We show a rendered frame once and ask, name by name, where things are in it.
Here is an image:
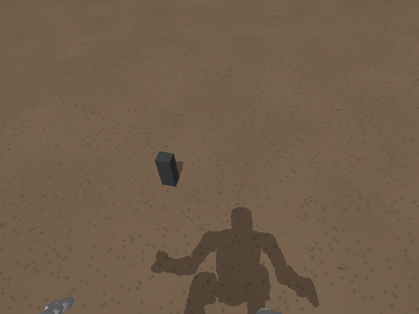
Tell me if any carton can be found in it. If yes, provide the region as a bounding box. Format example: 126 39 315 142
155 151 179 187

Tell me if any left robot hand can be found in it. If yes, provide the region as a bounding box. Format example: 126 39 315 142
38 297 74 314

